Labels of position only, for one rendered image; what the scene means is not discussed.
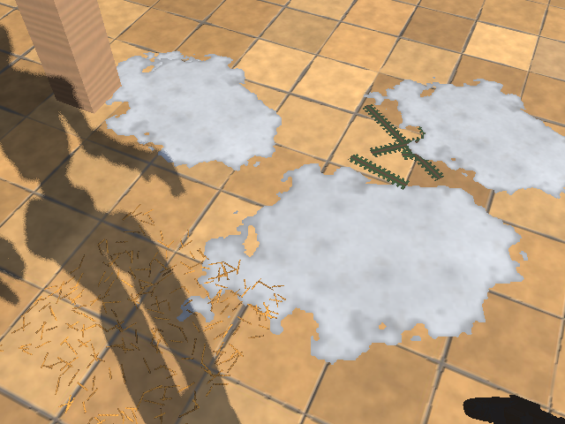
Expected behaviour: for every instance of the right robot hand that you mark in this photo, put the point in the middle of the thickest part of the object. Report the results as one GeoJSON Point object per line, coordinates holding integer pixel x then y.
{"type": "Point", "coordinates": [508, 410]}

